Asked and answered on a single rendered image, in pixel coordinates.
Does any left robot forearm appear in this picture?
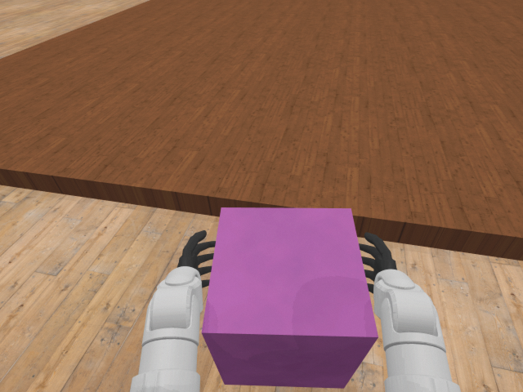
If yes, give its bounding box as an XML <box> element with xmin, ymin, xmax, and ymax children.
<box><xmin>130</xmin><ymin>266</ymin><xmax>203</xmax><ymax>392</ymax></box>

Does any right robot forearm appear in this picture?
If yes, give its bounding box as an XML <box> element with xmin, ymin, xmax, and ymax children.
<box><xmin>373</xmin><ymin>269</ymin><xmax>461</xmax><ymax>392</ymax></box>

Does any right robot hand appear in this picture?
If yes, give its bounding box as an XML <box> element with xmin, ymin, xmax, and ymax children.
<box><xmin>359</xmin><ymin>232</ymin><xmax>397</xmax><ymax>293</ymax></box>

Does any carton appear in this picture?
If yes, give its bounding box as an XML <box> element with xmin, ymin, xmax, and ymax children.
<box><xmin>202</xmin><ymin>207</ymin><xmax>378</xmax><ymax>389</ymax></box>

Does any left robot hand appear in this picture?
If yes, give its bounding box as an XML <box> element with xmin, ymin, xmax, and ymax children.
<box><xmin>177</xmin><ymin>230</ymin><xmax>216</xmax><ymax>288</ymax></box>

